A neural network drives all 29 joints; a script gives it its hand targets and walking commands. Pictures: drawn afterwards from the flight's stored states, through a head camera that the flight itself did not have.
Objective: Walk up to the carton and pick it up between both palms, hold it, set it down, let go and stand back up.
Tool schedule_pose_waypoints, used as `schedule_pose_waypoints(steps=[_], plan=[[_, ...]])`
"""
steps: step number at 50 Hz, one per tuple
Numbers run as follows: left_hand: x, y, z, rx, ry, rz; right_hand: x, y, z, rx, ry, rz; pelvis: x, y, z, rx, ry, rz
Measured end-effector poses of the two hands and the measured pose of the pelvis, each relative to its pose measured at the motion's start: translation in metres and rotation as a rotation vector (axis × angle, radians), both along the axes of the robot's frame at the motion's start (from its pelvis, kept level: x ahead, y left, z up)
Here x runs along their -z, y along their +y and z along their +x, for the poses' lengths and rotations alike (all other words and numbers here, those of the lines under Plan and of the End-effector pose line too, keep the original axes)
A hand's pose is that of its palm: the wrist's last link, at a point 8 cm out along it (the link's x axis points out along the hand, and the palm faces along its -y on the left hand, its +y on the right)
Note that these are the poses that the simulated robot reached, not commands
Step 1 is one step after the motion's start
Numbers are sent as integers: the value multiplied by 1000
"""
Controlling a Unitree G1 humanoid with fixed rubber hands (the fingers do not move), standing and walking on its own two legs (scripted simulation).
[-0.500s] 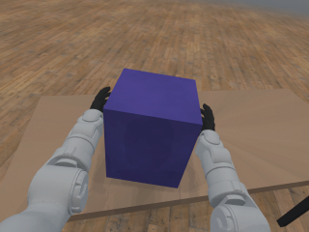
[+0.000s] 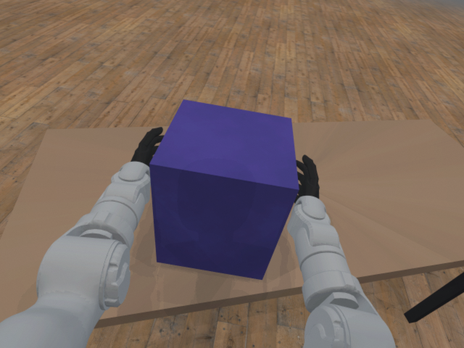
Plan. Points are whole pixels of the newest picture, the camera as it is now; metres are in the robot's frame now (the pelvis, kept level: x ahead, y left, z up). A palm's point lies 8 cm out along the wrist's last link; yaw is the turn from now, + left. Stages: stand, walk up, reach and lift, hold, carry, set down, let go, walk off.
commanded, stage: set down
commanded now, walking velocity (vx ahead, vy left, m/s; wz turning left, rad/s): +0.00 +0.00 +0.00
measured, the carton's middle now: (223, 190) +0.42 -0.05 +0.07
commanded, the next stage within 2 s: none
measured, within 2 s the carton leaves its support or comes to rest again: rests again in 0.70 s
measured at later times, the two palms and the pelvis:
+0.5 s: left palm (144, 177) +0.44 +0.09 +0.09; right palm (305, 211) +0.34 -0.19 +0.08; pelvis -0.01 +0.00 +0.00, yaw +0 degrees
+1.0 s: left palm (144, 180) +0.45 +0.10 +0.08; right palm (305, 208) +0.35 -0.20 +0.07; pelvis -0.01 +0.01 -0.01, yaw -2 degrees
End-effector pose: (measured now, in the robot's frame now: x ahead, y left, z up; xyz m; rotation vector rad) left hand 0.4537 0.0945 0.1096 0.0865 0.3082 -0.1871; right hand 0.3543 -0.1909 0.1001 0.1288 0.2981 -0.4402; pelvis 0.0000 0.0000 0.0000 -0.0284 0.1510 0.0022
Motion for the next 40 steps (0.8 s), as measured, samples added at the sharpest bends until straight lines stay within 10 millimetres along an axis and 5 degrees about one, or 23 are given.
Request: schedule_pose_waypoints(steps=[11,40], plan=[[18,2,-7,1,7,16,21,2,-7,-3,12,-5,2,1,-4,-4,44,-2],[21,-3,-11,14,11,-22,23,-4,-12,-1,-5,-25,3,6,-16,17,28,14]])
